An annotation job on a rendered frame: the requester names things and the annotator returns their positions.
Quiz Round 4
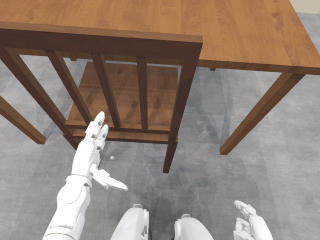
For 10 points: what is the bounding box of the left robot thigh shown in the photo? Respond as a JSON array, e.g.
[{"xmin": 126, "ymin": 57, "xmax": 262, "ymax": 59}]
[{"xmin": 110, "ymin": 207, "xmax": 149, "ymax": 240}]

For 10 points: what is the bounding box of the chair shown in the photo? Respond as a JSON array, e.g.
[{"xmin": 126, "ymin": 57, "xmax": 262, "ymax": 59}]
[{"xmin": 0, "ymin": 21, "xmax": 203, "ymax": 174}]

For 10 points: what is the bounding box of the robot right hand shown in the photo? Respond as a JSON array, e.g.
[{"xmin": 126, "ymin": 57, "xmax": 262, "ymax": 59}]
[{"xmin": 233, "ymin": 200, "xmax": 273, "ymax": 240}]

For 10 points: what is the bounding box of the robot left hand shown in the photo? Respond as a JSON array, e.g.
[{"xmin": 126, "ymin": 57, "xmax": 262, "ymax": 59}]
[{"xmin": 71, "ymin": 111, "xmax": 128, "ymax": 192}]

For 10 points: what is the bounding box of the robot thigh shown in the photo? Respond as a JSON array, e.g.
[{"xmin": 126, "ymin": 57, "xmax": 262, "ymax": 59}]
[
  {"xmin": 110, "ymin": 207, "xmax": 149, "ymax": 240},
  {"xmin": 174, "ymin": 217, "xmax": 214, "ymax": 240}
]

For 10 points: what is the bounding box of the left robot forearm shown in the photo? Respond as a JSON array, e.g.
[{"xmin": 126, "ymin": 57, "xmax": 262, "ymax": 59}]
[{"xmin": 42, "ymin": 174, "xmax": 92, "ymax": 240}]

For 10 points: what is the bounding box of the right robot thigh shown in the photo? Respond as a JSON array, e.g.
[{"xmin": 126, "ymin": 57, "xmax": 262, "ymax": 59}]
[{"xmin": 174, "ymin": 217, "xmax": 214, "ymax": 240}]

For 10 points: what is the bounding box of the table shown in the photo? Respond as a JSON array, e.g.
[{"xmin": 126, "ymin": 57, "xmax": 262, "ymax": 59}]
[{"xmin": 0, "ymin": 0, "xmax": 320, "ymax": 155}]

